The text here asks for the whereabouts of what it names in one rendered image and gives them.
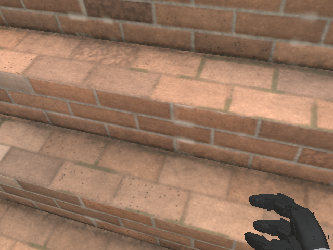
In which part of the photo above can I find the right robot hand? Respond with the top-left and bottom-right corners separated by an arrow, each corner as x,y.
244,193 -> 330,250

